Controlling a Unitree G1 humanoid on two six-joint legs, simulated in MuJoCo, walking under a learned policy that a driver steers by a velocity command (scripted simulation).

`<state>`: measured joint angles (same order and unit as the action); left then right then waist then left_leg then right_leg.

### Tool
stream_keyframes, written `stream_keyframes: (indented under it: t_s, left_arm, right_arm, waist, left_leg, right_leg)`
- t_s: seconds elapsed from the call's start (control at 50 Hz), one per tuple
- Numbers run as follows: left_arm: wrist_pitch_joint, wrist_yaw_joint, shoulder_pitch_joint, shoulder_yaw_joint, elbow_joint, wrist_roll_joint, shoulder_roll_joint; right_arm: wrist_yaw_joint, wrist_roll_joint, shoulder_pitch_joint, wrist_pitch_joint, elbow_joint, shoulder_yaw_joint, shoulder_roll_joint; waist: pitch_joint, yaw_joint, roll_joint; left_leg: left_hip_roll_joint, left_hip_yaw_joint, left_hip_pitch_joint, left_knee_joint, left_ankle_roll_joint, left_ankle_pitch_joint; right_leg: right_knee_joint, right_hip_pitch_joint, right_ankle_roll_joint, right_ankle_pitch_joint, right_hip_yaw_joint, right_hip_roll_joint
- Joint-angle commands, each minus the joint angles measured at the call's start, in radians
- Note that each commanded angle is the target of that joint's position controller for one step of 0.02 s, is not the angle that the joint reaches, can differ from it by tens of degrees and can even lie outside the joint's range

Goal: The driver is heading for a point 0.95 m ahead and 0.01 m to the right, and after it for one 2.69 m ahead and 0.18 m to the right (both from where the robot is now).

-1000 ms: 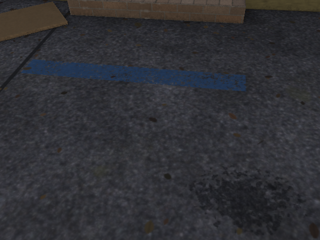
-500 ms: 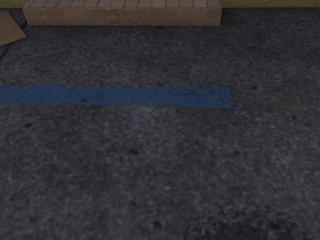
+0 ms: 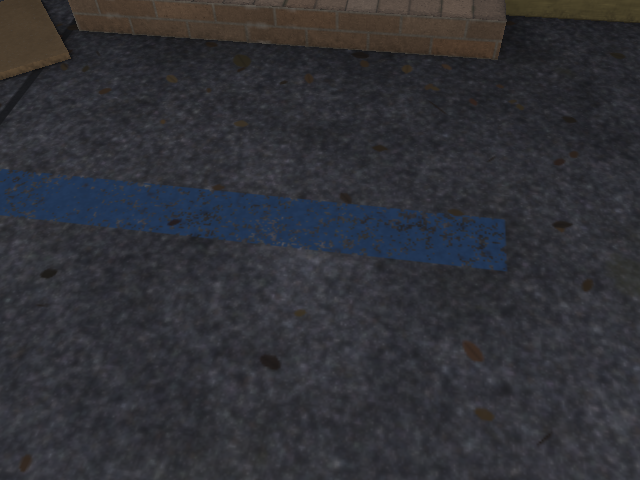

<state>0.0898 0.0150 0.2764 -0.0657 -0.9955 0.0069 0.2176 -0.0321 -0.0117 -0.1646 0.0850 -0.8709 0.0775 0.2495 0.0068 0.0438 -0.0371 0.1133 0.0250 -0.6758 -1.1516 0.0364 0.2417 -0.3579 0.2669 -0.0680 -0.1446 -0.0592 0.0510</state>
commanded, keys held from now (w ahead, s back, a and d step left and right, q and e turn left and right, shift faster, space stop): w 1.00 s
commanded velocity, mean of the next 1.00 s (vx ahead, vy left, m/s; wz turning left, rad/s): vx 0.50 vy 0.00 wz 0.00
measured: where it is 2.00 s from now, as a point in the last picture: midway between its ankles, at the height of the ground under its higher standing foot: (335, 274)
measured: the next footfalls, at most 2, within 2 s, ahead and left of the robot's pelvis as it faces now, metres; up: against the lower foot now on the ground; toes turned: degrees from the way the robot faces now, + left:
left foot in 0.30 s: +0.30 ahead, +0.16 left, +0.00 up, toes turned +3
right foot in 0.84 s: +0.61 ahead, -0.07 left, +0.00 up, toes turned -2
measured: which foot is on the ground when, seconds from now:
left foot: up 0.00-0.28, down 0.30-0.86, up 0.88-1.00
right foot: down 0.00-0.30, up 0.32-0.82, down 0.84-1.00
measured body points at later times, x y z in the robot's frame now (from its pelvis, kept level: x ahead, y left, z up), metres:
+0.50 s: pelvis +0.25 +0.08 +0.00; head +0.28 +0.09 +0.45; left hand +0.36 +0.35 -0.13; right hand +0.32 -0.18 -0.12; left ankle +0.26 +0.16 -0.74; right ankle +0.28 -0.08 -0.66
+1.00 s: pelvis +0.52 +0.02 +0.00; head +0.55 +0.01 +0.44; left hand +0.62 +0.28 -0.13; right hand +0.59 -0.25 -0.15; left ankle +0.47 +0.17 -0.65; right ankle +0.57 -0.07 -0.74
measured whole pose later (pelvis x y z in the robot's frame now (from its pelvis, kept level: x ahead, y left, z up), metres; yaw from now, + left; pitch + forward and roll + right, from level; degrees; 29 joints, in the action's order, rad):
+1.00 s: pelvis +0.52 +0.02 +0.00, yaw +0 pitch +1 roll +0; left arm 0.09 0.03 0.18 -0.07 -0.94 0.00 0.23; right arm -0.02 -0.02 -0.24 0.09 -0.96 0.08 0.25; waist -0.03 0.01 -0.03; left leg 0.08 0.02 -0.50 -1.18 0.05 0.34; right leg -0.42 0.31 -0.06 -0.15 -0.06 0.04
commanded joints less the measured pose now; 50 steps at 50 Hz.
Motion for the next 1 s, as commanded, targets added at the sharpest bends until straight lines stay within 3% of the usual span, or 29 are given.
stream_keyframes:
  t_s: [0.02,0.1,0.2,0.24,0.26,0.28,0.3,0.32,0.34,0.36,0.38,0.4,0.42,0.46,0.54,0.62,0.7,0.74,0.78,0.8,0.82,0.84,0.86,0.88,0.9,0.92,0.94,0.96,1.0]
  left_arm:
    - [0.02,-0.015,-0.05,-0.022,0.062,-0.003,0.132]
    - [0.016,-0.022,0.013,-0.029,0.048,-0.022,0.161]
    - [-0.001,-0.022,0.103,-0.037,0.003,-0.03,0.172]
    - [-0.011,-0.024,0.095,-0.043,-0.002,-0.033,0.185]
    - [-0.014,-0.026,0.075,-0.044,0.001,-0.035,0.19]
    - [-0.016,-0.028,0.061,-0.037,0.006,-0.036,0.17]
    - [-0.014,-0.029,0.037,-0.023,0.032,-0.021,0.133]
    - [0.013,-0.02,0.098,0.008,0.059,-0.011,0.031]
    - [0.038,-0.009,0.08,-0.006,0.048,-0.028,0.094]
    - [0.049,-0.005,0.005,-0.022,0.067,-0.051,0.148]
    - [0.047,-0.01,-0.049,-0.022,0.078,-0.051,0.148]
    - [0.038,-0.019,-0.075,-0.026,0.081,-0.037,0.136]
    - [0.024,-0.025,-0.069,-0.031,0.082,-0.028,0.125]
    - [0.001,-0.029,-0.053,-0.029,0.086,-0.026,0.088]
    - [-0.008,-0.026,-0.162,-0.026,0.129,-0.01,0.073]
    - [-0.011,-0.012,-0.295,-0.013,0.164,-0.019,0.054]
    - [-0.009,0.006,-0.412,-0.004,0.202,-0.028,0.059]
    - [0.0,0.019,-0.443,-0.002,0.22,-0.03,0.068]
    - [0.007,0.027,-0.409,-0.009,0.218,-0.031,0.09]
    - [0.01,0.026,-0.341,-0.021,0.2,-0.028,0.113]
    - [0.01,0.023,-0.195,-0.043,0.152,-0.024,0.149]
    - [0.011,0.015,0.007,-0.067,0.099,-0.013,0.214]
    - [0.003,0.008,0.143,-0.086,0.074,-0.001,0.299]
    - [-0.004,0.007,0.145,-0.06,0.075,-0.011,0.233]
    - [-0.004,0.004,0.053,-0.045,0.09,-0.018,0.185]
    - [-0.002,0.002,-0.034,-0.034,0.114,-0.018,0.15]
    - [0.002,0.006,-0.098,-0.026,0.12,-0.008,0.124]
    - [0.009,0.01,-0.13,-0.017,0.12,0.001,0.097]
    - [0.015,0.013,-0.12,-0.016,0.103,0.0,0.096]
  right_arm:
    - [-0.001,0.011,0.0,-0.004,0.057,0.0,0.021]
    - [0.012,0.0,0.141,-0.005,0.087,-0.012,0.014]
    - [0.037,-0.013,0.277,0.0,0.125,-0.018,0.034]
    - [0.047,-0.011,0.256,0.008,0.126,-0.012,0.055]
    - [0.049,-0.008,0.191,0.011,0.107,-0.002,0.073]
    - [0.044,-0.002,0.057,0.012,0.06,0.02,0.111]
    - [0.035,0.007,-0.154,0.015,0.008,0.048,0.187]
    - [0.033,0.011,-0.237,0.007,-0.007,0.066,0.282]
    - [0.034,0.009,-0.274,0.004,-0.012,0.044,0.204]
    - [0.032,0.009,-0.18,0.005,0.011,0.028,0.151]
    - [0.033,0.009,-0.098,0.005,0.033,0.017,0.112]
    - [0.039,0.015,-0.035,0.006,0.04,0.007,0.081]
    - [0.044,0.021,-0.009,0.011,0.038,-0.001,0.055]
    - [0.048,0.019,-0.032,0.017,0.015,-0.001,0.056]
    - [0.028,0.014,-0.108,0.018,-0.026,0.009,0.101]
    - [0.02,0.005,-0.17,0.015,-0.057,0.01,0.112]
    - [0.018,-0.001,-0.244,0.006,-0.1,0.014,0.118]
    - [0.014,-0.003,-0.257,-0.003,-0.115,0.02,0.126]
    - [0.011,-0.004,-0.242,-0.012,-0.12,0.026,0.141]
    - [0.011,-0.006,-0.22,-0.015,-0.117,0.029,0.15]
    - [0.011,-0.007,-0.199,-0.02,-0.112,0.024,0.137]
    - [0.011,0.003,-0.179,-0.018,-0.09,0.014,0.114]
    - [0.02,0.005,-0.275,0.002,-0.076,-0.017,0.016]
    - [0.029,-0.004,-0.262,0.029,-0.089,-0.015,0.039]
    - [0.034,-0.03,-0.181,0.042,-0.066,0.006,0.103]
    - [0.029,-0.034,-0.114,0.044,-0.05,0.007,0.114]
    - [0.019,-0.022,-0.078,0.039,-0.041,0.013,0.104]
    - [0.011,-0.011,-0.088,0.024,-0.043,0.02,0.093]
    - [0.007,-0.007,-0.122,0.0,-0.048,0.016,0.049]
  waist:
    - [0.017,-0.048,0.078]
    - [0.0,-0.006,0.084]
    - [-0.051,0.042,0.105]
    - [-0.042,0.013,0.126]
    - [-0.01,-0.03,0.129]
    - [0.067,-0.087,0.112]
    - [0.21,-0.164,0.026]
    - [0.311,-0.142,-0.229]
    - [0.365,-0.163,-0.228]
    - [0.232,-0.148,-0.16]
    - [0.155,-0.121,-0.083]
    - [0.087,-0.089,-0.036]
    - [0.06,-0.054,-0.04]
    - [0.04,-0.027,-0.047]
    - [0.0,-0.037,-0.019]
    - [-0.031,-0.075,-0.026]
    - [-0.079,-0.115,-0.025]
    - [-0.089,-0.115,-0.031]
    - [-0.067,-0.085,-0.049]
    - [-0.026,-0.044,-0.062]
    - [0.054,0.025,-0.054]
    - [0.19,0.098,-0.002]
    - [0.337,0.079,0.229]
    - [0.397,0.082,0.28]
    - [0.254,0.069,0.232]
    - [0.154,0.042,0.152]
    - [0.082,0.008,0.094]
    - [0.052,-0.03,0.101]
    - [0.036,-0.061,0.12]
  left_leg:
    - [0.054,0.034,-0.046,0.163,-0.012,-0.151]
    - [0.006,-0.008,0.044,0.428,-0.024,-0.295]
    - [-0.026,-0.031,0.048,0.584,-0.006,-0.217]
    - [-0.047,-0.045,0.113,0.633,0.024,-0.141]
    - [-0.073,-0.067,0.218,0.668,0.042,-0.137]
    - [-0.097,-0.082,0.407,0.685,0.067,-0.137]
    - [0.037,0.076,0.72,0.654,0.127,-0.19]
    - [0.266,0.491,1.067,0.736,0.278,-0.123]
    - [0.293,0.672,1.09,0.835,0.312,0.007]
    - [0.258,0.539,0.984,0.847,0.269,0.03]
    - [0.213,0.407,0.84,0.867,0.233,-0.015]
    - [0.177,0.327,0.694,0.907,0.214,-0.088]
    - [0.144,0.267,0.605,0.938,0.197,-0.146]
    - [0.125,0.207,0.539,0.975,0.194,-0.212]
    - [0.107,0.115,0.545,1.001,0.188,-0.351]
    - [0.075,0.047,0.552,1.012,0.156,-0.327]
    - [0.113,0.052,0.669,0.983,0.157,-0.291]
    - [0.142,0.062,0.729,0.945,0.151,-0.329]
    - [0.153,0.059,0.756,0.885,0.135,-0.455]
    - [0.14,0.043,0.75,0.813,0.122,-0.613]
    - [0.094,0.006,0.71,0.66,0.101,-0.738]
    - [0.041,-0.034,0.52,0.402,0.066,-0.609]
    - [-0.129,-0.077,0.109,-0.005,-0.016,-0.134]
    - [-0.156,0.071,-0.02,-0.164,-0.006,0.317]
    - [-0.094,0.08,-0.117,-0.229,0.007,0.274]
    - [-0.038,0.048,-0.108,-0.199,0.017,0.183]
    - [-0.002,0.034,-0.063,-0.13,0.017,0.112]
    - [0.029,0.043,0.005,-0.074,0.02,0.071]
    - [0.045,0.04,0.067,-0.008,0.015,0.039]
  right_leg:
    - [0.213,-0.034,-0.171,0.16,0.228,-0.274]
    - [0.22,-0.056,-0.132,0.156,0.143,-0.238]
    - [0.157,-0.204,-0.126,0.106,0.162,-0.293]
    - [0.094,-0.238,-0.111,0.179,0.167,-0.311]
    - [0.029,-0.234,-0.094,0.294,0.151,-0.297]
    - [-0.112,-0.203,-0.071,0.429,0.11,-0.249]
    - [-0.397,-0.026,-0.029,0.315,0.051,-0.187]
    - [-0.763,0.39,0.041,-0.184,0.005,-0.023]
    - [-0.931,0.533,0.036,-0.417,0.142,-0.029]
    - [-0.983,0.615,0.017,-0.349,0.149,-0.089]
    - [-0.952,0.587,0.011,-0.251,0.121,-0.141]
    - [-0.883,0.53,0.016,-0.183,0.115,-0.17]
    - [-0.827,0.463,0.018,-0.142,0.123,-0.193]
    - [-0.761,0.414,0.024,-0.104,0.117,-0.199]
    - [-0.548,0.468,0.051,0.082,0.106,-0.192]
    - [-0.332,0.408,0.051,0.236,0.077,-0.157]
    - [-0.223,0.434,0.038,0.205,0.067,-0.139]
    - [-0.187,0.435,0.018,0.138,0.063,-0.132]
    - [-0.154,0.346,-0.008,0.065,0.042,-0.107]
    - [-0.136,0.228,-0.025,0.051,0.013,-0.074]
    - [-0.12,0.027,-0.052,0.074,-0.008,-0.043]
    - [-0.175,-0.296,-0.108,0.15,0.11,-0.148]
    - [-0.102,-0.673,-0.26,-0.01,0.548,-0.396]
    - [0.029,-0.703,-0.281,-0.072,0.776,-0.444]
    - [0.044,-0.587,-0.234,-0.115,0.641,-0.413]
    - [0.068,-0.426,-0.2,-0.079,0.506,-0.375]
    - [0.107,-0.267,-0.18,-0.026,0.421,-0.34]
    - [0.14,-0.163,-0.162,0.017,0.358,-0.306]
    - [0.191,-0.075,-0.165,0.042,0.299,-0.285]
Keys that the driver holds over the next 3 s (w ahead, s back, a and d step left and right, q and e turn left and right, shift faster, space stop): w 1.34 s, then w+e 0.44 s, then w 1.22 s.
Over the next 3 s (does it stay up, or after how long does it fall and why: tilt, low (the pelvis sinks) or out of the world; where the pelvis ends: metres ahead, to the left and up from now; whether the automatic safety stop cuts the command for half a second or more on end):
stays up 1.60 -0.09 -0.02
